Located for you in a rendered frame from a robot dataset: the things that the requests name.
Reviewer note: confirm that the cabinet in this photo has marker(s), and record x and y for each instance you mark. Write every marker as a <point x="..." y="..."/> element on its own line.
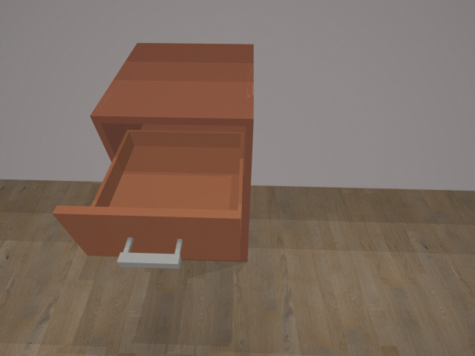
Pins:
<point x="183" y="87"/>

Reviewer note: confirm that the handle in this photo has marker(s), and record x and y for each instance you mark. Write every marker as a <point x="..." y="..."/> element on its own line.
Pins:
<point x="149" y="260"/>

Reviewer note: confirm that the drawer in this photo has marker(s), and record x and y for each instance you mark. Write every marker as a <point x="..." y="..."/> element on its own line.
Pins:
<point x="162" y="186"/>

